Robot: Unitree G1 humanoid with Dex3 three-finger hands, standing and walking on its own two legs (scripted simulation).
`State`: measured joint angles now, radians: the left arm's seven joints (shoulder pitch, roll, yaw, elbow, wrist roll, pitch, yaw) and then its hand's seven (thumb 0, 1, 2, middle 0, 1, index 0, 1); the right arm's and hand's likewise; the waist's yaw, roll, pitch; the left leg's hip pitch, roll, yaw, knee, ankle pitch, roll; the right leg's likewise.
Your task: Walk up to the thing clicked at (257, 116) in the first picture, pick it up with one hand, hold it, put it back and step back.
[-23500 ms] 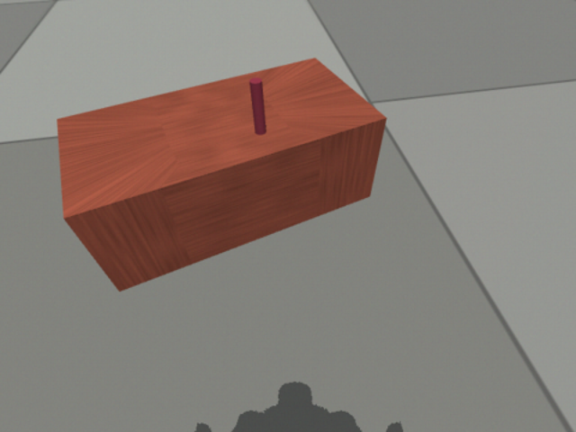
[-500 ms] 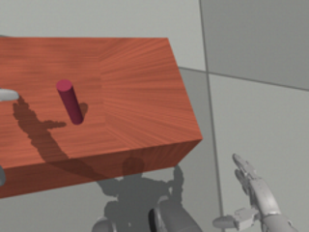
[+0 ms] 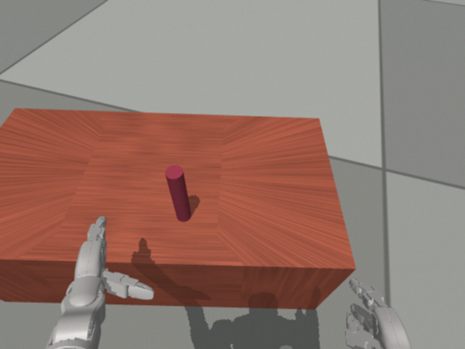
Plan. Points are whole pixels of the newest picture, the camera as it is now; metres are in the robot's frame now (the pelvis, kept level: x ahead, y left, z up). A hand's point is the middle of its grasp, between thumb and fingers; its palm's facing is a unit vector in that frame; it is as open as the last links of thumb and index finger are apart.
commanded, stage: home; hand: left
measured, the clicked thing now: (179, 196) +0.52 +0.16 -0.17
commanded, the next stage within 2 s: none
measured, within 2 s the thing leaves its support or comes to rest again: neither
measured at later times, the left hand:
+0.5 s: hand out of the picture +0.15 +0.17 -0.06, palm faces +0.13 -0.95 -0.29, open 17.1 cm
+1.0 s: hand out of the picture +0.05 +0.23 -0.09, palm faces +0.00 -0.90 -0.44, open 17.1 cm
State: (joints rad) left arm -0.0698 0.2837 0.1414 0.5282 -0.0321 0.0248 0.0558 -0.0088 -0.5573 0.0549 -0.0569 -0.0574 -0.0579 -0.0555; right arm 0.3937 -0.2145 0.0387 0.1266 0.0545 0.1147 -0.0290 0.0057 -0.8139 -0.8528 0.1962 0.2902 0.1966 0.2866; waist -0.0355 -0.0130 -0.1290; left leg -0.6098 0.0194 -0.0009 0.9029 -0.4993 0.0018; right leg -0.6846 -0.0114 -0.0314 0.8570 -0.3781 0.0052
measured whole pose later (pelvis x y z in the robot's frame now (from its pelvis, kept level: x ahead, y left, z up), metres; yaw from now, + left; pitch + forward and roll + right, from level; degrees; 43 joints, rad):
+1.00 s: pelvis -0.01 -0.02 +0.03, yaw +2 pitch -1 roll +1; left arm 0.32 0.32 0.00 0.77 0.06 0.01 0.02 -0.01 -0.49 0.10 -0.07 -0.08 -0.08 -0.07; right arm 0.25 -0.33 -0.02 0.83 -0.05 0.02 -0.01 0.01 -0.89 -0.90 0.21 0.30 0.21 0.30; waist 0.01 0.07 -0.01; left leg -0.27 0.00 -0.03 0.68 -0.39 -0.02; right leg -0.36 -0.03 -0.06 0.69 -0.32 -0.02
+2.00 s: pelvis -0.02 -0.04 +0.05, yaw +2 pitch -4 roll +0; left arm 0.13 0.31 0.00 1.17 0.02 0.00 0.01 0.00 -0.56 0.05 -0.06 -0.06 -0.06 -0.06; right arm 0.20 -0.36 0.01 1.10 -0.02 0.02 -0.01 0.00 -0.90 -0.91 0.21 0.30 0.21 0.30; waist 0.01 0.07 0.04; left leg -0.08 0.04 -0.04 0.34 -0.21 -0.05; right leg -0.16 0.01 -0.08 0.36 -0.14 -0.04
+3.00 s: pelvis +0.01 -0.04 +0.05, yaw +2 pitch -3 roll +0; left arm 0.08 0.32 0.01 1.17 0.01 0.00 0.00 0.01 0.87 0.90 -0.20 -0.30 -0.20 -0.30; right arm 0.14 -0.36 0.01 1.11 -0.02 0.01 -0.01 0.00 -0.90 -0.90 0.20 0.30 0.21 0.30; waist 0.01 0.05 0.05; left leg -0.03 0.04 -0.04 0.30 -0.22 -0.05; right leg -0.13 0.02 -0.07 0.35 -0.17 -0.04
